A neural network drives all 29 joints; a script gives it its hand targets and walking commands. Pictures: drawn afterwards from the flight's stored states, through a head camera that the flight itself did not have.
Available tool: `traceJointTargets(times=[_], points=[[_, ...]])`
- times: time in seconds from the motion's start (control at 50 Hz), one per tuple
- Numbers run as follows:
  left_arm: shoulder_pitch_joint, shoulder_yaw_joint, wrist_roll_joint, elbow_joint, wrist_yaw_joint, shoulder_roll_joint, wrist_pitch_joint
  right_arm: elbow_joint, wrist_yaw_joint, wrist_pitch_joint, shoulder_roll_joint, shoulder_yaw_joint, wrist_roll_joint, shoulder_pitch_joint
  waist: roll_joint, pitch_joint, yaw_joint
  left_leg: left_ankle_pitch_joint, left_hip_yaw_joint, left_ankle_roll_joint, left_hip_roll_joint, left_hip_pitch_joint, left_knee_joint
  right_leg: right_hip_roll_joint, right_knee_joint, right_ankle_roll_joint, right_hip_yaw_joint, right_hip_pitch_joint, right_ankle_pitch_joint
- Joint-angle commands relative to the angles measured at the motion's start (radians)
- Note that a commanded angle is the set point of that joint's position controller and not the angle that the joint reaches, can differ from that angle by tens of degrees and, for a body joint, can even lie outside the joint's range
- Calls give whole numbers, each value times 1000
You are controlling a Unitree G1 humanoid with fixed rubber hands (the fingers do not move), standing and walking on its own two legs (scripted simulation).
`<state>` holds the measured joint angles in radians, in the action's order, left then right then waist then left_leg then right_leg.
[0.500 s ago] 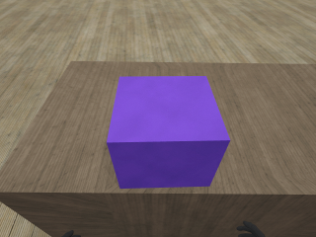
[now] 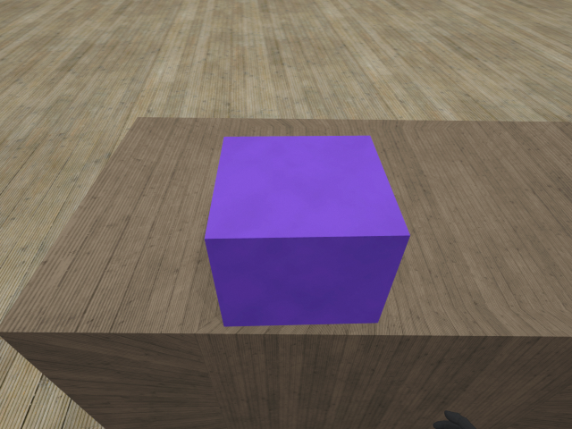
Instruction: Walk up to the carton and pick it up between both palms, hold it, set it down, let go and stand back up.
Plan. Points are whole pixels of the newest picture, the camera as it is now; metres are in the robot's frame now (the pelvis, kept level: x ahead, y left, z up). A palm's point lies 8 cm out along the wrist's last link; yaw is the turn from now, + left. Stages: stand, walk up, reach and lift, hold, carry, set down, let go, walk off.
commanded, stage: stand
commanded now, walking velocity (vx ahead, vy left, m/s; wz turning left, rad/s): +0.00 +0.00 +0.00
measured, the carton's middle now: (299, 228) +0.47 +0.00 +0.02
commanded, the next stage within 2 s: none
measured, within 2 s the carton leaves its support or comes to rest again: neither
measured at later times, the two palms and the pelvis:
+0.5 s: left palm out of the picture +0.05 +0.27 -0.12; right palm out of the picture +0.10 -0.25 -0.11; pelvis +0.00 +0.00 +0.00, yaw +0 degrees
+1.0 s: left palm out of the picture +0.04 +0.27 -0.12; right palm out of the picture +0.10 -0.25 -0.11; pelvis +0.00 +0.00 +0.00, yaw +0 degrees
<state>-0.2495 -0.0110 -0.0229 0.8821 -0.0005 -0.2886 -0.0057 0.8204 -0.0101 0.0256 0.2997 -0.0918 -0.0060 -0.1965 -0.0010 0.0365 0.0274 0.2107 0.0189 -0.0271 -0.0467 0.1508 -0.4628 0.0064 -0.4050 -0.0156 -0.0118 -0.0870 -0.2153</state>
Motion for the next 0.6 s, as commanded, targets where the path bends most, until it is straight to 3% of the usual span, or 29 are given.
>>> traceJointTargets(times=[0.0,0.02,0.04,0.06,0.1,0.12,0.14,0.16,0.18,0.2,0.22,0.26,0.3,0.32,0.34,0.36,0.38,0.4,0.42,0.44,0.46,0.48,0.5,0.54,0.56,0.58], points=[[39,-71,41,-43,12,-261,-36,-62,25,20,251,137,-14,19,-131,158,-20,213,97,60,-63,185,210,-93,75,37,-75,-84,-29],[17,-70,40,-38,16,-255,-35,-60,26,19,251,139,-10,3,-105,109,-19,192,88,57,-54,123,180,-80,88,43,-81,-101,-59],[9,-58,33,-42,17,-237,-33,-56,27,15,256,139,-9,18,-124,88,-11,232,98,53,-59,134,206,-78,57,43,-58,-72,-61],[28,-70,34,-37,20,-248,-35,-57,26,18,252,137,-7,36,-93,78,-11,192,93,51,-62,123,186,-79,74,45,-78,-73,-32],[23,-71,35,-29,12,-251,-38,-42,14,11,260,139,-2,33,-128,50,-16,146,76,46,-56,68,168,-86,95,40,-76,-77,-11],[31,-65,30,-30,11,-241,-39,-43,16,10,244,128,-1,17,-115,72,-23,124,73,46,-56,87,165,-91,85,40,-76,-79,10],[66,-69,37,-15,5,-257,-37,-46,20,11,220,126,-6,26,-90,127,-52,93,91,48,-82,86,172,-101,85,43,-93,-122,-23],[26,-64,16,-11,7,-235,-39,-31,21,17,255,133,1,14,-90,87,-24,91,95,63,-80,74,161,-99,109,43,-104,-111,-11],[60,-58,29,-13,8,-237,-37,-29,22,13,234,131,2,32,-109,75,-33,100,67,50,-65,61,162,-101,100,44,-95,-107,-13],[62,-63,38,-8,12,-244,-37,-20,20,16,244,131,0,18,-76,90,-33,111,80,49,-63,68,157,-87,100,42,-89,-112,-25],[45,-55,35,-6,14,-227,-37,-26,21,6,239,133,2,21,-100,85,-33,164,98,53,-61,81,186,-84,78,36,-67,-104,-25],[47,-58,26,3,11,-241,-35,-32,19,4,250,137,0,46,-114,98,-23,143,92,47,-68,88,171,-101,109,38,-95,-100,-46],[62,-56,34,-12,10,-232,-37,-18,23,0,245,129,7,26,-73,62,-25,113,78,42,-62,78,171,-101,114,38,-84,-98,-71],[65,-59,30,-5,10,-250,-44,-28,15,3,235,133,5,53,-23,74,-23,77,89,47,-64,43,157,-97,112,44,-93,-113,-50],[61,-52,29,5,4,-239,-43,-21,21,2,223,124,1,19,-67,103,-34,76,80,54,-65,55,165,-107,113,43,-106,-116,-62],[56,-49,25,2,3,-227,-39,-18,18,6,242,129,2,38,-98,105,-19,62,79,53,-73,61,157,-108,116,41,-98,-114,-26],[65,-61,36,3,6,-258,-42,-23,20,5,242,132,3,29,-56,107,-25,77,78,51,-67,67,159,-101,113,45,-101,-111,-39],[47,-59,25,-7,2,-258,-36,-15,24,1,242,123,-4,29,-119,55,-21,55,66,52,-77,47,161,-107,99,44,-103,-79,-24],[31,-66,22,17,7,-267,-38,-24,26,6,243,128,-5,44,-89,56,-10,69,81,61,-75,64,170,-121,103,46,-110,-68,-21],[40,-64,26,15,11,-261,-41,-18,25,7,246,131,6,-7,-74,82,-29,42,70,58,-71,42,165,-108,98,45,-103,-91,-13],[37,-52,35,6,10,-218,-38,-13,24,9,255,132,1,33,-68,69,1,3,73,49,-72,47,158,-103,100,37,-83,-75,36],[45,-58,30,13,12,-243,-40,-36,24,10,261,141,6,48,-113,82,-22,23,78,55,-84,52,160,-109,90,41,-100,-85,34],[33,-55,30,20,10,-231,-30,-8,32,6,259,131,12,14,-111,78,-23,16,66,54,-73,56,163,-105,99,34,-91,-70,59],[53,-66,33,25,11,-257,-40,-6,22,9,240,125,16,-3,-56,48,-45,7,78,46,-85,0,159,-107,96,37,-95,-89,28],[29,-59,20,15,8,-236,-34,-1,30,6,273,139,6,6,-96,120,-14,27,74,59,-85,53,169,-113,105,39,-96,-101,21],[52,-46,22,22,10,-218,-34,-21,28,3,247,132,8,64,-137,67,-25,23,83,52,-88,32,169,-108,103,31,-83,-74,52]])
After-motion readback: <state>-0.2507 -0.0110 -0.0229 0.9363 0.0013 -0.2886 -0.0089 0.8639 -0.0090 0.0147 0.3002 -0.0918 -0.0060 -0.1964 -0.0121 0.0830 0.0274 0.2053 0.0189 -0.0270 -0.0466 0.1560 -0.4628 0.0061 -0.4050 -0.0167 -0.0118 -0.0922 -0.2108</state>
